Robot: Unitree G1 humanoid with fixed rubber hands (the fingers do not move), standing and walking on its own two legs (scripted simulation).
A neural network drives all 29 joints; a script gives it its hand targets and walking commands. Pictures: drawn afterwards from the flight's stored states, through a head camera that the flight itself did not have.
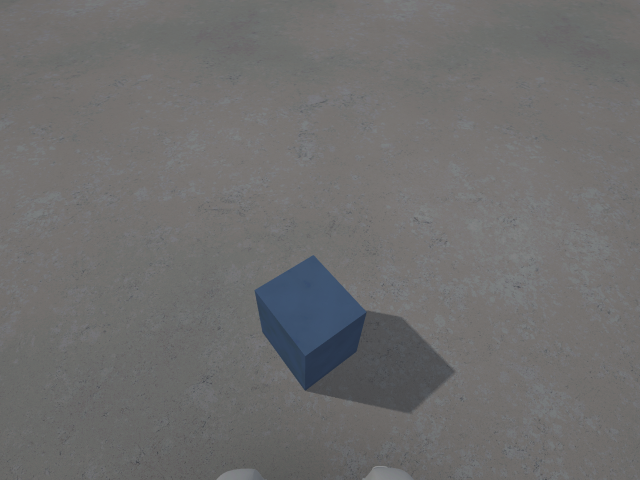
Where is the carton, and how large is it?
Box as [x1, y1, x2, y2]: [255, 255, 366, 390]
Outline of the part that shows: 313,255 255,290 262,331 305,390 356,351 366,312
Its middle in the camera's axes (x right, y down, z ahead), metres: -0.03 +0.25 +1.18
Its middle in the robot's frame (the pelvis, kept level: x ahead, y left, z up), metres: +0.62 +0.02 -0.61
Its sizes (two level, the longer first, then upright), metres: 0.241 0.208 0.267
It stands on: the floor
